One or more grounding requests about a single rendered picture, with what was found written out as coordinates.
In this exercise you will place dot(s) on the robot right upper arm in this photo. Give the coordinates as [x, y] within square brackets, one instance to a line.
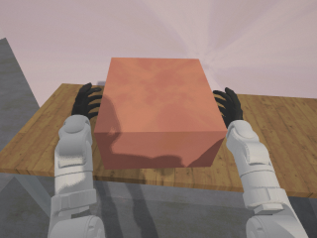
[274, 226]

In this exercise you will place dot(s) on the right robot forearm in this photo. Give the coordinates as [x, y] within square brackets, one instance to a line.
[262, 193]

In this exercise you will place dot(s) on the robot left upper arm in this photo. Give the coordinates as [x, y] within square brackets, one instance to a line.
[90, 226]

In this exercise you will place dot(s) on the left robot forearm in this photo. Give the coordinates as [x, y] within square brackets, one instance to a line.
[73, 170]

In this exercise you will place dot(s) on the table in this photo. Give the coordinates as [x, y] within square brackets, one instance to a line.
[287, 126]

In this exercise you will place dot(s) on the left robot hand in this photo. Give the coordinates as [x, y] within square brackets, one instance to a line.
[80, 106]

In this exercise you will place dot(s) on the right robot hand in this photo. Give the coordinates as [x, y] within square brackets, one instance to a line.
[232, 107]

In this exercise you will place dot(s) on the carton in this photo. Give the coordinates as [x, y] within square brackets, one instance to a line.
[158, 113]

